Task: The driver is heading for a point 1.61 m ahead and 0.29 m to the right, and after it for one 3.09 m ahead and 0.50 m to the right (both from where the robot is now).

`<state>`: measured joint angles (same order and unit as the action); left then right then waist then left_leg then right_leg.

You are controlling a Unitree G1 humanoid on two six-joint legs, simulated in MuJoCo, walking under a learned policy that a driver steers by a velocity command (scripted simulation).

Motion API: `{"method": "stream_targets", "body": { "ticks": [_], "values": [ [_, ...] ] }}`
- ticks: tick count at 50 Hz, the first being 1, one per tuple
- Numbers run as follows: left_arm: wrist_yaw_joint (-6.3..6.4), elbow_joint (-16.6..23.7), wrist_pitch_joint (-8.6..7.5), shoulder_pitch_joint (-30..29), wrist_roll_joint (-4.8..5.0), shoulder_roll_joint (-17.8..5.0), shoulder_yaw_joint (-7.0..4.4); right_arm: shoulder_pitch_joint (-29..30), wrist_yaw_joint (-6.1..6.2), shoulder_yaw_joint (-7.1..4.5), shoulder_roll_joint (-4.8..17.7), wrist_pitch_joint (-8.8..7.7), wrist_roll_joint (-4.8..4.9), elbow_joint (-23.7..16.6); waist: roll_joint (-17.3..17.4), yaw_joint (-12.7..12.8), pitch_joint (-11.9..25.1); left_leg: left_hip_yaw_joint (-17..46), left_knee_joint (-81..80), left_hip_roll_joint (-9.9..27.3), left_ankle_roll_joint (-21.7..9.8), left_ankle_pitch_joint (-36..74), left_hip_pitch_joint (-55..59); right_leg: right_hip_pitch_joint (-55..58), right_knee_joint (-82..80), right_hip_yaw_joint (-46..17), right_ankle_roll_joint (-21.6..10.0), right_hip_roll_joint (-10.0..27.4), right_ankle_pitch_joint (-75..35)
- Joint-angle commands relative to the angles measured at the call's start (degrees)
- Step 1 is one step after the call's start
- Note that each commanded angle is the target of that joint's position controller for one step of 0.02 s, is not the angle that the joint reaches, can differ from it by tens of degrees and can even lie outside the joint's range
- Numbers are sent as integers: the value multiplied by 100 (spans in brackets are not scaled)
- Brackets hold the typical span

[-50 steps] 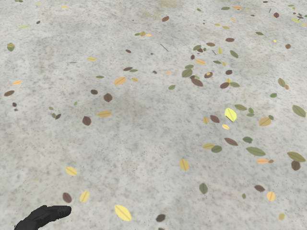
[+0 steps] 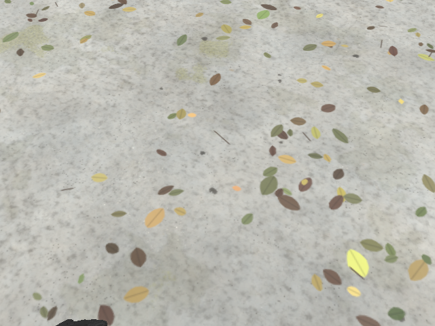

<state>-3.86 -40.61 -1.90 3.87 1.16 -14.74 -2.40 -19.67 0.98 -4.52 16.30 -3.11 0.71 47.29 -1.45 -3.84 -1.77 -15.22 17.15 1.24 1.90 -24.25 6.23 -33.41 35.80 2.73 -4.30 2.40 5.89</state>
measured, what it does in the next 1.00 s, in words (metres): walks ahead, turning right: right foot, then left foot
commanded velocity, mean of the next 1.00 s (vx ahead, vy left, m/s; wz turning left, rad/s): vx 0.50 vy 0.00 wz -0.45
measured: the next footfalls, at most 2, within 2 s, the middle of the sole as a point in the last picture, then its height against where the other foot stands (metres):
right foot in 0.02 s outside the picture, level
left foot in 0.50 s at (199, 315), level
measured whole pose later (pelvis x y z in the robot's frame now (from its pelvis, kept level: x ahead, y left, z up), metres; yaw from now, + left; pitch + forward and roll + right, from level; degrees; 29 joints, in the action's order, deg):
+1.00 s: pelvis +0.53 -0.12 +0.00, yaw -27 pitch +2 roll +2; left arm -2.2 -35.2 -3.5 2.3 0.7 -14.7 -1.8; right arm -23.2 -0.5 -3.7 17.5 -3.4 1.8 50.6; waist -1.2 -5.6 -1.1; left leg -4.7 20.4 1.7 1.9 -23.4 1.8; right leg -27.3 29.2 0.7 -3.9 1.7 5.0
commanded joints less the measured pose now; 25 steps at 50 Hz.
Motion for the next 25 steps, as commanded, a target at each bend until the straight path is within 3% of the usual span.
{"method": "stream_targets", "body": {
  "ticks": [1, 2, 3, 4, 5, 6, 7, 8, 11, 13, 16, 20, 22, 24, 25],
  "values": [
    [66, 117, -33, 1378, 33, -1122, -500, 280, 103, -260, 1164, 68, 62, -364, 586, 1130, 869, 155, 2468, 1217, -543, 6351, -596, 2223, -391, 358, -505, -675, 181],
    [207, -22, 37, 2113, 36, -1684, -676, 111, 108, -126, 821, 0, -108, -493, -318, 1289, 1404, 164, 4332, 889, -266, 3718, -2181, 3982, -433, -1220, -893, 302, -120],
    [210, 175, -16, 1745, 47, -2059, -686, -210, 32, 80, 193, -199, -156, -805, -1418, 641, 2042, 1105, 6299, -469, 84, -908, -4502, 5529, -1370, -4728, -2116, 1615, 911],
    [178, 231, -71, 1902, 7, -1574, -551, 376, -76, -3, 728, -426, 49, -866, -609, 1109, 2272, 2189, 6559, -202, -68, -799, -5115, 5632, -1881, -4924, -1966, 1672, 1261],
    [184, 188, -131, 1763, -15, -1277, -477, 777, -120, -12, 798, -519, 206, -1007, -413, 1077, 1490, 2111, 6306, 45, -202, -360, -5389, 5044, -1873, -4022, -1715, 1474, 1014],
    [180, 216, -167, 1409, 5, -1113, -422, 832, -86, 8, 727, -552, 109, -979, 125, 769, 896, 2072, 5692, 316, -243, 74, -5171, 4097, -1873, -3303, -1478, 1185, 416],
    [202, 291, -179, 1061, -13, -896, -362, 858, -41, -44, 802, -526, -59, -929, 128, 568, 671, 2052, 5179, 485, -209, 307, -4771, 3399, -1923, -2831, -1339, 981, -160],
    [230, 402, -176, 872, -76, -820, -321, 751, -49, -74, 821, -454, -108, -908, 26, 392, 542, 2065, 4995, 558, -168, 471, -4411, 2905, -2057, -2598, -1318, 838, -558],
    [313, 404, -205, 894, -64, -971, -367, 722, -44, -36, 619, -281, -168, -946, -3, 265, 406, 1897, 4289, 519, 77, 787, -4142, 2198, -2263, -2164, -1369, 670, -1302],
    [389, 350, -191, 1031, -38, -1103, -406, 1132, -35, 25, 481, -248, -184, -1071, -41, 375, 261, 1812, 3496, 415, 210, 1472, -4157, 1948, -2292, -1867, -1233, 470, -1299],
    [449, 272, -127, 1254, 10, -1124, -416, 1781, -91, 104, 325, -288, -145, -1201, -245, 655, 202, 1762, 2125, 122, 242, 2627, -3734, 1762, -2162, -1642, -918, 169, -713],
    [475, 139, -55, 1626, 55, -1110, -420, 2241, -200, 59, 505, -375, -31, -1342, -358, 829, 193, 1918, 1309, -90, 153, 2766, -3469, 2172, -1784, -2195, -798, 374, -108],
    [492, 134, -27, 1635, 40, -1092, -423, 2152, -236, -7, 650, -427, -17, -1339, -477, 726, 211, 2004, 1105, -115, 9, 2346, -3313, 2495, -1453, -2570, -711, 515, -35],
    [491, 187, -2, 1481, 21, -1002, -405, 1546, -216, -103, 774, -481, -20, -1191, -605, 359, 369, 1879, 807, -142, -229, 2115, -2500, 2491, -951, -2676, -539, 402, -292],
    [470, 248, -20, 1452, -12, -754, -317, 942, -176, -187, 957, -512, -101, -1100, -460, 58, 858, 2108, 831, 209, -481, 2075, -1409, 2209, -80, -2421, -348, 105, -380]
  ]
}}
Over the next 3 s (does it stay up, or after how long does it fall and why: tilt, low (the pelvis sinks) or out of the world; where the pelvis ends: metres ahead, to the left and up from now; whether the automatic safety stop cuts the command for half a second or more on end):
stays up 1.58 -0.21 0.01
